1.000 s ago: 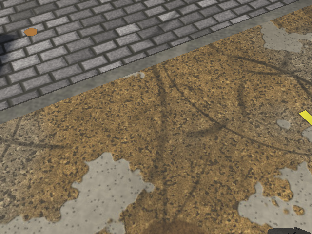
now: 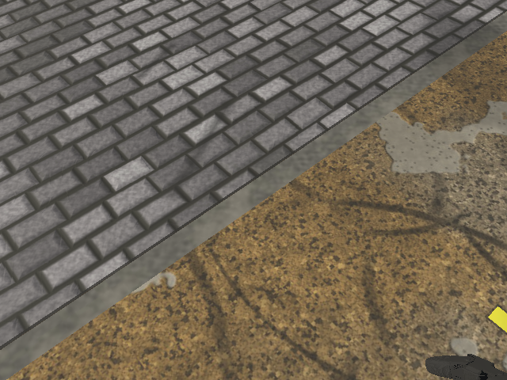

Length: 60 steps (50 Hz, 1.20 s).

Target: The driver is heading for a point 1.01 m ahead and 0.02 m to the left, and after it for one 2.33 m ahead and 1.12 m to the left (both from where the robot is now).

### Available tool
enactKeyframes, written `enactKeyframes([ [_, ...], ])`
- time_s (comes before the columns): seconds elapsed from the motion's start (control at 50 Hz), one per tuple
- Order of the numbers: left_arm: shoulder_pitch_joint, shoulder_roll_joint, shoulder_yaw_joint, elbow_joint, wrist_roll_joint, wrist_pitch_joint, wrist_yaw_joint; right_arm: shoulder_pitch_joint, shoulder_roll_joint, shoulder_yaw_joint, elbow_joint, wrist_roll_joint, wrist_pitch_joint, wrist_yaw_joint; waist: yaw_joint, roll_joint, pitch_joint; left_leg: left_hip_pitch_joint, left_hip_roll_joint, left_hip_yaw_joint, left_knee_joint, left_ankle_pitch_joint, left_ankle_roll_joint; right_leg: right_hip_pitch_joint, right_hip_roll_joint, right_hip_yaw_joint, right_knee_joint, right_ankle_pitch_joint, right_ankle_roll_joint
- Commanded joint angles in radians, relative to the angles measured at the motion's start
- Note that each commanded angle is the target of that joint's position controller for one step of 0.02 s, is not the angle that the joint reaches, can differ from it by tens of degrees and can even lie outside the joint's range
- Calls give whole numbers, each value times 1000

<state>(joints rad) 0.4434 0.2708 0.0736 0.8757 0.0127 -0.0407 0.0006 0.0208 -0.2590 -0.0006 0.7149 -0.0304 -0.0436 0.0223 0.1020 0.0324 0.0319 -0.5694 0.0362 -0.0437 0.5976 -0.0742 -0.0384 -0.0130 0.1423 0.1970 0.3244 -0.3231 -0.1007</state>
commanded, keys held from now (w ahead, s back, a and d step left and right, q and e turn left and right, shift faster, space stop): w+e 0.12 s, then w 0.50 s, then w+q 0.38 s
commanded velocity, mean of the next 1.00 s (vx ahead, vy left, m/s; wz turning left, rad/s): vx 0.50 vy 0.00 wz -0.09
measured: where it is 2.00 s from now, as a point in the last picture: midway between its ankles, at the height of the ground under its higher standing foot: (303, 222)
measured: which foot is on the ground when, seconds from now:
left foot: up 0.00-0.04, down 0.06-0.56, up 0.58-1.00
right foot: down 0.00-0.06, up 0.08-0.52, down 0.54-1.00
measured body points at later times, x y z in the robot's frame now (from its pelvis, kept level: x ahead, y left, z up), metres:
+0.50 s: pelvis +0.25 +0.00 +0.00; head +0.28 -0.01 +0.45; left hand +0.51 +0.17 -0.09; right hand +0.15 -0.25 -0.13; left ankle +0.16 +0.13 -0.74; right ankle +0.35 -0.13 -0.72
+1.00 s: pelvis +0.50 -0.06 +0.00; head +0.53 -0.06 +0.45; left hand +0.49 +0.19 -0.14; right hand +0.65 -0.31 -0.12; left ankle +0.67 +0.04 -0.70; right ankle +0.36 -0.12 -0.74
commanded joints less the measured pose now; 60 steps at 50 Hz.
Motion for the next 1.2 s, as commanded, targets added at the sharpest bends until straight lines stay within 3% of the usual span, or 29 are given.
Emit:
enactKeyframes([
  [0.02, -46, 190, 44, -70, 6, -11, 10, 48, -129, -37, -56, 7, -31, -12, -95, -120, -39, 228, -57, 15, -91, -81, 36, -74, -250, 201, 93, 617, -59],
  [0.04, -66, 189, 42, -74, -1, -17, 3, 169, -154, -49, -22, 3, -42, -24, -157, -79, -97, 404, -55, 13, -158, -66, 61, -117, -199, 169, 235, 637, -35],
  [0.06, -63, 137, 27, -94, -15, -27, -8, 312, -222, -67, -9, -17, -52, -41, -214, 22, -223, 625, 115, -149, -196, -212, 110, -215, -134, 96, 478, 485, -6],
  [0.08, 32, 37, 5, -124, -42, -28, -6, 368, -311, -89, -16, -35, -40, -51, -179, 226, -339, 884, 391, -555, -265, -317, 210, -508, 15, -46, 754, -138, 29],
  [0.1, 50, 111, 9, -114, -9, -14, 2, 329, -275, -93, -9, -17, -23, -47, -144, 200, -311, 816, 419, -744, -318, -446, 256, -632, -45, -81, 876, -224, 21],
  [0.12, -12, 139, 16, -98, 7, -3, -1, 264, -176, -71, -26, -11, -19, -43, -135, 53, -162, 677, 369, -595, -335, -475, 237, -647, -104, -78, 907, -128, 21],
  [0.14, -69, 123, 13, -104, 12, -2, -14, 225, -120, -56, -21, -6, -22, -36, -130, 0, -78, 566, 305, -445, -356, -354, 217, -622, -131, -89, 867, -55, 28],
  [0.18, -88, 93, 8, -109, 27, 12, -32, 234, -93, -47, 8, -5, -34, -33, -106, 76, -27, 461, 219, -252, -389, -138, 185, -569, -163, -99, 802, -15, 43],
  [0.28, -168, 66, -7, -135, 30, 25, -49, 303, -114, -57, 67, 13, -71, -14, -96, 71, -20, 465, 207, -112, -437, 87, 221, -616, -156, -97, 709, 77, 67],
  [0.4, -395, 29, -45, -201, 25, 11, -64, 368, -127, -62, 125, 18, -59, -7, -136, 68, 19, 443, 162, 27, -456, 153, 201, -533, -181, -221, 369, 238, 81],
  [0.46, -442, 46, -47, -217, 22, 5, -56, 422, -151, -68, 160, 17, -50, -8, -148, 74, 26, 498, 197, 17, -420, 213, 194, -481, -173, -256, 285, 202, 52],
  [0.5, -412, 60, -43, -210, 27, -1, -45, 428, -166, -72, 177, 16, -39, -12, -126, 71, 16, 540, 211, 22, -343, 348, 185, -410, -147, -274, 231, 141, 21],
  [0.54, -184, 93, -22, -126, 45, -19, -28, 436, -146, -63, 189, 23, -30, -15, -28, 8, -109, 487, 145, 95, -45, 488, 151, -92, -112, -275, 135, 156, -23],
  [0.56, -1, 167, 0, -93, 63, -26, -14, 415, -105, -48, 150, 24, -32, -15, 48, -98, -237, 310, 100, 134, 239, 197, 124, 148, -328, -39, 104, 40, -75],
  [0.58, 29, 272, 25, -85, 50, -17, -3, 500, -18, -32, 117, 36, -32, -10, -1, -333, -310, -20, -75, 151, 552, -445, 90, 333, -578, 420, -22, 11, -190],
  [0.6, -13, 223, 20, -87, 7, -9, -3, 428, -134, -63, 133, 8, -20, -21, 4, -164, -230, -104, -28, 23, 629, -431, 103, 253, -539, 408, -37, 29, -185],
  [0.62, -91, 164, 3, -90, 3, -12, -5, 373, -121, -65, 116, 14, -25, -15, -36, -130, -113, -121, 11, 10, 615, -344, 112, 145, -490, 261, -44, 106, -164],
  [0.64, -141, 110, -10, -91, 8, -19, -9, 361, -94, -58, 123, 23, -27, -11, -64, -97, -62, -79, 36, 5, 564, -287, 110, 42, -445, 150, -79, 200, -133],
  [0.68, -184, 61, -24, -83, 8, -34, -5, 392, -69, -55, 153, 9, -2, -3, -111, -119, -25, 13, 53, 1, 501, -242, 93, -77, -380, 4, -137, 267, -80],
  [0.76, -129, 77, -16, -40, 3, -63, 1, 324, -47, -61, 143, 4, 22, 16, -120, -100, 10, -42, 47, -7, 473, -129, 77, -93, -374, -116, -204, 351, -76],
  [0.86, -88, 65, -20, -4, 4, -68, 3, 156, -26, -53, 91, 3, 22, 25, -96, -90, 58, -114, 43, 25, 282, 44, 66, -61, -350, -255, -220, 427, -57],
  [0.98, -7, 94, -16, 51, 8, -58, 22, -8, -19, -37, 17, -3, 17, 41, -57, -88, 82, -64, 9, 143, 47, 38, 123, 80, -385, -354, -147, 645, -32],
  [1.04, -25, 131, -9, 58, 13, -44, 32, 67, -43, -50, 26, -7, 19, 31, -103, -124, 13, 72, -77, 204, 19, -110, 186, 151, -397, -405, 56, 1075, -12],
  [1.08, -39, 154, -3, 51, 13, -25, 34, 286, -88, -78, 88, -16, 9, 20, -200, -108, -117, 350, -138, 192, -69, -141, 245, 74, -385, -430, 408, 1062, 4],
  [1.1, -48, 136, -9, 21, 11, -27, 30, 441, -172, -109, 125, -27, 7, 5, -267, -21, -215, 604, 5, -16, -120, -219, 306, -136, -353, -436, 709, 747, 32],
  [1.12, -33, 46, -21, -50, -6, -38, 8, 395, -276, -139, 100, -4, 20, -5, -193, 259, -299, 887, 293, -604, -234, -190, 471, -587, -102, -388, 1112, -160, 99],
  [1.14, -133, 121, -10, -73, 7, -50, 4, 404, -268, -138, 98, 23, 30, -5, -230, 63, -302, 883, 302, -654, -296, -97, 483, -705, -125, -168, 1170, -149, 88],
  [1.18, -176, 90, -22, -88, -5, -71, 1, 317, -168, -114, 112, 24, 26, -18, -155, -63, -72, 622, 242, -414, -326, 74, 404, -693, -223, -157, 1001, -15, 82],
  [1.2, -187, 85, -20, -93, 11, -60, 2, 283, -140, -105, 111, 26, 19, -22, -119, -76, -32, 528, 187, -345, -339, 132, 367, -640, -247, -149, 921, -13, 92],
])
